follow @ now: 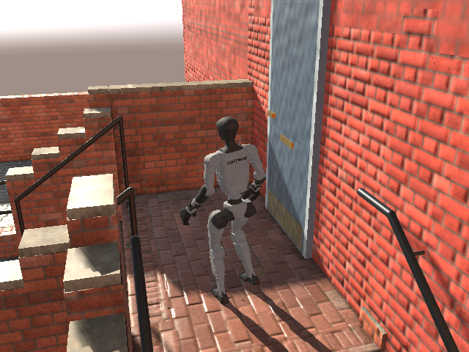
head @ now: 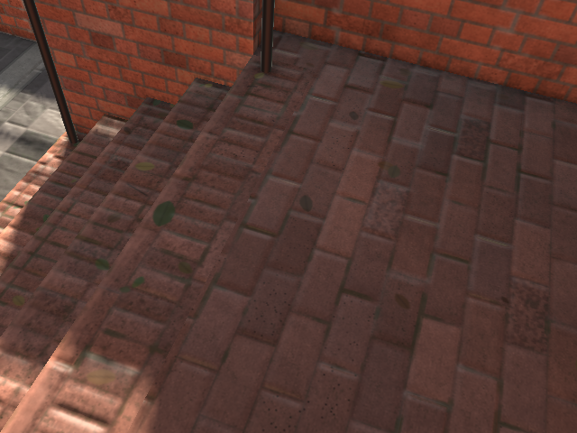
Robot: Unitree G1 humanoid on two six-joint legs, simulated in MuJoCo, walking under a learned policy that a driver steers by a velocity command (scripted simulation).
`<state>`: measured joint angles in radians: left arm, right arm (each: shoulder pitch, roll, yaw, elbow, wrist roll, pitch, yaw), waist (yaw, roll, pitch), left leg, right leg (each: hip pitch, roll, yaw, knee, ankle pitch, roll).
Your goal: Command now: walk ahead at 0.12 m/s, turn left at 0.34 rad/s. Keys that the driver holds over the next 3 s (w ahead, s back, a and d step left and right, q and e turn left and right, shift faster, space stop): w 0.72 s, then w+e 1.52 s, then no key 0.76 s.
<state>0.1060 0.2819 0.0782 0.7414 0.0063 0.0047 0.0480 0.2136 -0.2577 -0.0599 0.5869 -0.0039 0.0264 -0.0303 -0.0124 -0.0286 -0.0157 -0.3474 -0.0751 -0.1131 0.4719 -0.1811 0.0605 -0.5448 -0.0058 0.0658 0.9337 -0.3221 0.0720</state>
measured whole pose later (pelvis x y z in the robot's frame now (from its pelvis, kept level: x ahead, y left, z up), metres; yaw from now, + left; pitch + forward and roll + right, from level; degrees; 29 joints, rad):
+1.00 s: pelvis +0.38 +0.05 +0.00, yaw -3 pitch +2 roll +2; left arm 0.14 0.27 0.06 0.75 -0.02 -0.05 -0.02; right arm 0.35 -0.25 -0.06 0.80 -0.01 -0.10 0.00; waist -0.06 -0.05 0.00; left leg 0.03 -0.07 0.13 0.20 -0.26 0.05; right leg -0.74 -0.08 0.07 0.77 0.10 -0.01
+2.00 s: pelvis +0.93 -0.09 +0.00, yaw -38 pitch +1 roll +2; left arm 0.15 0.30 0.07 0.62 -0.02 -0.01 -0.02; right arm 0.33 -0.28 -0.07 0.82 0.00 -0.09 0.00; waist -0.09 -0.04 0.03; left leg -0.03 -0.01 0.16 0.27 -0.26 0.01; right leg -0.71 -0.09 0.06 0.87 -0.05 0.01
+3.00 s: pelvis +1.18 -0.37 -0.01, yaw -53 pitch -1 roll +0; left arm 0.25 0.27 0.01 0.87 0.03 0.01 0.02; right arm 0.16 -0.25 -0.01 0.78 -0.03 0.00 -0.01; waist -0.01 0.01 0.04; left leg -0.34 0.00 -0.01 0.51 -0.16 -0.01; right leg -0.20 -0.01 0.06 0.55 -0.34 0.02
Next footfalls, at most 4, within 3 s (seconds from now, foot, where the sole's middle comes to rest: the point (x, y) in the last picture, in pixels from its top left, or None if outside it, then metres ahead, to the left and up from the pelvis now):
0.16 right None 0.05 -0.14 -0.78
0.60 left None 0.33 0.14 -0.78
1.16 right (318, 362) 0.65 -0.09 -0.78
1.64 left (271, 253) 0.97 0.02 -0.78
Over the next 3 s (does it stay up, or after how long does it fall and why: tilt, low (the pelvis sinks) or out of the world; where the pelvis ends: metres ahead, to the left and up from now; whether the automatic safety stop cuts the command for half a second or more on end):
stays up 1.18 -0.37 -0.01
